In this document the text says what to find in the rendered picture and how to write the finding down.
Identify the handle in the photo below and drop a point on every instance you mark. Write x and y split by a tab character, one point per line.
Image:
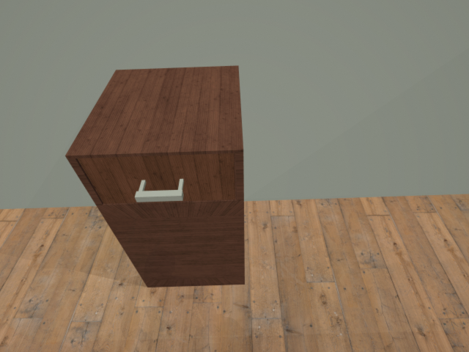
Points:
159	196

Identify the cabinet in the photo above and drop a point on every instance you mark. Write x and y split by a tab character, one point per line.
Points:
171	111

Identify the drawer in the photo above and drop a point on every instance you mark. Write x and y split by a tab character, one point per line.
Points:
206	176

